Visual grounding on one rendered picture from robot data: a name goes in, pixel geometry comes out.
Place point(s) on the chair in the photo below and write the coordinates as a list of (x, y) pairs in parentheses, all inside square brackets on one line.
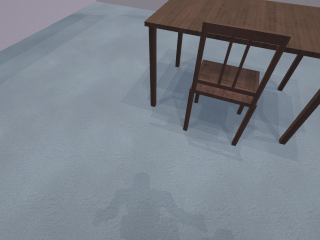
[(231, 83)]

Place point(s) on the table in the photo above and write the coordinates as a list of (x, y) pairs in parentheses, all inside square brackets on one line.
[(302, 22)]

